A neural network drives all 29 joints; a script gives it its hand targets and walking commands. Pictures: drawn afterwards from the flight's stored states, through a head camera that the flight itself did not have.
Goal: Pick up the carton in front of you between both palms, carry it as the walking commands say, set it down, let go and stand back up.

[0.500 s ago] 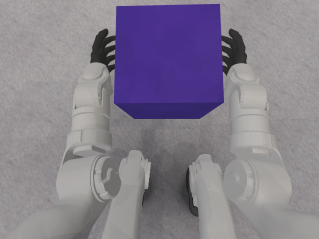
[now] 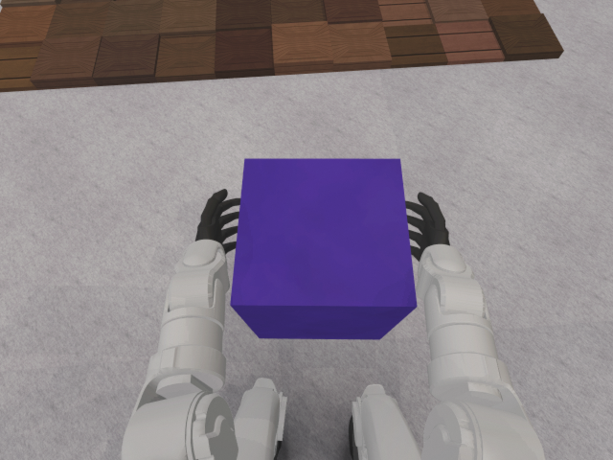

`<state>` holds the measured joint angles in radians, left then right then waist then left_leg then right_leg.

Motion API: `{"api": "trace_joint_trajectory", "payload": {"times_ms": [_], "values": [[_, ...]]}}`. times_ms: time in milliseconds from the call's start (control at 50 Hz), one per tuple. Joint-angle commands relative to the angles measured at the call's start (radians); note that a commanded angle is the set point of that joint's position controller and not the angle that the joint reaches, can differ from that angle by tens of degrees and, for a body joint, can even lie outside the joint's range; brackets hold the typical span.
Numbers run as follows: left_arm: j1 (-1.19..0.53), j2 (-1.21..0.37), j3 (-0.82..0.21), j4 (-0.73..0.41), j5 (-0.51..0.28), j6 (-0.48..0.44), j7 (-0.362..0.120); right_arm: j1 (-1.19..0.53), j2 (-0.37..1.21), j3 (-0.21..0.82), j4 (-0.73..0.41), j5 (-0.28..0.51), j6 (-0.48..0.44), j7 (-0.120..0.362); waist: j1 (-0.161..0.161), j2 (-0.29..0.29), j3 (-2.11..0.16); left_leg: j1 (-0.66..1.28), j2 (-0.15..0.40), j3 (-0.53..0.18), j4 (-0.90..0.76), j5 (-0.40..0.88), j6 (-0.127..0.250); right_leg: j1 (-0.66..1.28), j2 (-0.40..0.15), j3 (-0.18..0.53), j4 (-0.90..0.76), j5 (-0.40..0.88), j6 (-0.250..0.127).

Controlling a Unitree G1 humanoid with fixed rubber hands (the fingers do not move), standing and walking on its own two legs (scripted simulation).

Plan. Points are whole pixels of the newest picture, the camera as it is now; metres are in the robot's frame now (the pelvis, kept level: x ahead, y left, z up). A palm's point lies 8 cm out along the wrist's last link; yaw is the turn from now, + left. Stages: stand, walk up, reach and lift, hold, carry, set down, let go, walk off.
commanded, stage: reach and lift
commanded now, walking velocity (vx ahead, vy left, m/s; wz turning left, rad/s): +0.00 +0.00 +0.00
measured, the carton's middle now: (320, 260) +0.41 +0.01 -0.10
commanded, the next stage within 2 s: hold in 1.60 s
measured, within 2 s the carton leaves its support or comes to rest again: neither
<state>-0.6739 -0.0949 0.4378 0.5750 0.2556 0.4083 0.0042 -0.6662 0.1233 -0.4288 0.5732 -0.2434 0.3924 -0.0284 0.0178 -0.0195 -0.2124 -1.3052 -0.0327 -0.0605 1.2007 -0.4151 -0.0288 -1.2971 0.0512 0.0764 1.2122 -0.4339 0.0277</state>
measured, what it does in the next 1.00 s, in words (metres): rises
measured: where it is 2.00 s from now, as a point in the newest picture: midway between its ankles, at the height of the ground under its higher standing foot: outside the picture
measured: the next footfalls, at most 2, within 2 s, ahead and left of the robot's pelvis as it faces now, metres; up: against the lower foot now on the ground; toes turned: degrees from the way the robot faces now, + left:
none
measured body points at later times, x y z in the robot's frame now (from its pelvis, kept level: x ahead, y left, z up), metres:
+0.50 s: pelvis +0.04 +0.00 +0.11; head +0.06 +0.00 +0.56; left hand +0.36 +0.16 +0.11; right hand +0.37 -0.15 +0.11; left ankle +0.07 +0.13 -0.62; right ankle +0.06 -0.13 -0.62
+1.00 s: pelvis +0.04 +0.00 +0.12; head +0.02 +0.00 +0.57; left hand +0.35 +0.16 +0.14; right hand +0.35 -0.15 +0.14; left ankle +0.07 +0.13 -0.62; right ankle +0.06 -0.13 -0.62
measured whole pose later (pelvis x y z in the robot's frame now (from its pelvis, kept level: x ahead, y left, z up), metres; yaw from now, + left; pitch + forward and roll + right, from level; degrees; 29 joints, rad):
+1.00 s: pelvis +0.04 +0.00 +0.12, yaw +0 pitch -4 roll +0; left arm -0.34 -0.17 0.32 0.36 0.31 0.61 -0.02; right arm -0.34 0.17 -0.31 0.36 -0.30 0.61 0.03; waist 0.00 0.00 0.04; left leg -0.18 -0.02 -0.07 0.45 -0.20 -0.01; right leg -0.17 0.02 0.08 0.46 -0.22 0.01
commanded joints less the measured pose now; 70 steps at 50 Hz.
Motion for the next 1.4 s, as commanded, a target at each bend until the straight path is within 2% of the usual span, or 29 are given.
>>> {"api": "trace_joint_trajectory", "payload": {"times_ms": [0,240,420,500,580,660,700,860,1200,1380], "values": [[-0.538,-1.072,-0.581,0.052,-0.165,-0.01,-0.263,-0.556,1.073,0.588,0.045,0.153,-0.009,0.251,0.009,0.007,-0.655,0.522,-0.114,0.051,-0.201,0.228,0.021,0.438,0.106,-0.05,-0.221,0.204,-0.01],[-0.305,-1.07,-0.647,-0.023,-0.159,0.011,-0.264,-0.315,1.07,0.654,-0.024,0.149,0.016,0.26,-0.002,0.016,-0.445,0.839,-0.09,0.012,-0.466,0.335,0.029,0.771,0.074,-0.01,-0.487,0.326,-0.021],[-0.137,-1.045,-0.716,-0.12,-0.181,0.08,-0.253,-0.145,1.032,0.714,-0.127,0.169,0.088,0.262,-0.007,0.025,-0.268,1.086,-0.072,0.0,-0.663,0.449,0.023,1.015,0.055,-0.002,-0.688,0.447,-0.018],[-0.091,-1.028,-0.745,-0.189,-0.198,0.126,-0.247,-0.086,1.028,0.732,-0.176,0.184,0.137,0.264,-0.012,0.016,-0.17,1.164,-0.065,-0.004,-0.745,0.428,0.021,1.106,0.054,0.0,-0.767,0.434,-0.018],[-0.064,-1.007,-0.7,-0.178,-0.176,0.169,-0.248,-0.065,0.997,0.688,-0.167,0.161,0.181,0.27,-0.013,0.017,-0.019,1.172,-0.062,-0.001,-0.806,0.313,0.029,1.12,0.047,-0.006,-0.824,0.326,-0.025],[-0.115,-0.995,-0.636,-0.145,-0.145,0.182,-0.259,-0.116,0.981,0.624,-0.135,0.133,0.193,0.283,-0.01,0.021,0.064,1.162,-0.058,0.007,-0.821,0.213,0.037,1.105,0.04,-0.01,-0.839,0.218,-0.033],[-0.162,-1.011,-0.639,-0.153,-0.149,0.176,-0.264,-0.164,0.994,0.626,-0.144,0.137,0.187,0.29,-0.012,0.022,0.047,1.169,-0.056,0.008,-0.815,0.197,0.039,1.107,0.038,-0.012,-0.835,0.199,-0.035],[-0.214,-1.031,-0.678,-0.18,-0.168,0.175,-0.265,-0.219,1.004,0.664,-0.177,0.15,0.186,0.29,-0.018,0.017,-0.035,1.211,-0.057,0.006,-0.808,0.239,0.034,1.151,0.041,-0.019,-0.827,0.242,-0.03],[-0.081,-1.0,-0.712,-0.281,-0.188,0.212,-0.248,-0.084,0.965,0.69,-0.27,0.168,0.222,0.278,-0.015,0.023,-0.042,1.294,-0.064,-0.002,-0.849,0.417,0.021,1.233,0.049,-0.01,-0.867,0.412,-0.022],[-0.035,-0.986,-0.731,-0.334,-0.205,0.234,-0.244,-0.039,0.958,0.715,-0.326,0.185,0.244,0.27,-0.014,0.018,-0.029,1.314,-0.067,-0.006,-0.859,0.46,0.019,1.259,0.05,-0.005,-0.878,0.462,-0.016]]}}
